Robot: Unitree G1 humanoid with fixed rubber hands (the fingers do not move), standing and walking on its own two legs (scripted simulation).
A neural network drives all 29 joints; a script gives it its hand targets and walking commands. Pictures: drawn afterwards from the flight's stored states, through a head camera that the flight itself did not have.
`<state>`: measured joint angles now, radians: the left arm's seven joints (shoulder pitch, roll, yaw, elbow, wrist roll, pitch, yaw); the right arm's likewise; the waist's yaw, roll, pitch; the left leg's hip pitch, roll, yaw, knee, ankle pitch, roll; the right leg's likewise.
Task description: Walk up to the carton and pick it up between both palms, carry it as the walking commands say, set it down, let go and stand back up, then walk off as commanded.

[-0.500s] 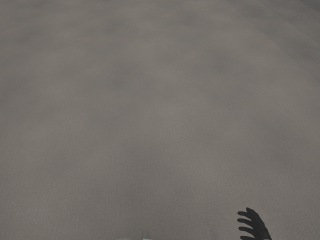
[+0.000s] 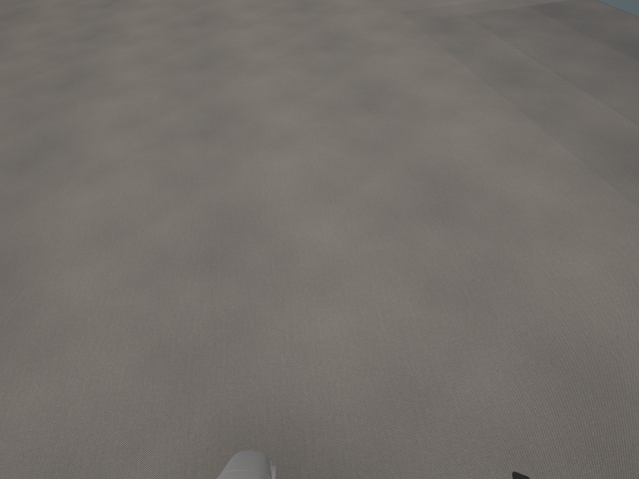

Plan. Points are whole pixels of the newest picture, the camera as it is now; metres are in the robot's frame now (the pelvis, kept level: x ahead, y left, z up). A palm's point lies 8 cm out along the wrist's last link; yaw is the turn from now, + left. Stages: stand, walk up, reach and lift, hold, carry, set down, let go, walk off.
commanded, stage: walk off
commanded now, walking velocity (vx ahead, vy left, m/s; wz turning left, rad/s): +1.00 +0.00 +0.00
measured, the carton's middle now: out of the picture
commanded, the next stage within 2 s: none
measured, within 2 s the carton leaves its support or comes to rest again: neither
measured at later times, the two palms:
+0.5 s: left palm (184, 268) +0.51 +0.32 -0.13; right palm (448, 311) +0.41 -0.20 -0.13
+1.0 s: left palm (240, 175) +0.81 +0.25 -0.12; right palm (432, 140) +0.94 -0.25 -0.12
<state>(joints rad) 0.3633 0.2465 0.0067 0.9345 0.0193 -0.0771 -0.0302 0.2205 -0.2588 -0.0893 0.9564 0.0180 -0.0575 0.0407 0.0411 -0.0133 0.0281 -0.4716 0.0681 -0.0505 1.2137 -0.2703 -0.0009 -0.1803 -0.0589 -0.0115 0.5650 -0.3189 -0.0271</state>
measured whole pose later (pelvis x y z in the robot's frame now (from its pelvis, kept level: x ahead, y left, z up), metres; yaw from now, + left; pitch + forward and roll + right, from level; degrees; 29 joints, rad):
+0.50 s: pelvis +0.42 +0.07 +0.00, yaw +0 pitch +0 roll +1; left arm 0.23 0.25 0.05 0.93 0.02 -0.08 -0.02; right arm 0.32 -0.23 -0.09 1.01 0.02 -0.08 0.01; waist -0.07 -0.02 0.03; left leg -0.17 0.05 0.05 0.49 -0.32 -0.03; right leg -0.59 -0.06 0.02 1.20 -0.36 -0.02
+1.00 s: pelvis +0.83 +0.00 +0.01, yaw -1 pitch -5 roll +3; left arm 0.40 0.23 0.03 0.99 0.02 -0.08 -0.02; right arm 0.14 -0.24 -0.09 0.98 0.02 -0.04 0.05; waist 0.06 -0.02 0.04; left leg -0.54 0.10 -0.04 1.08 -0.15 0.01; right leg -0.01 -0.03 -0.05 0.42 -0.32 -0.04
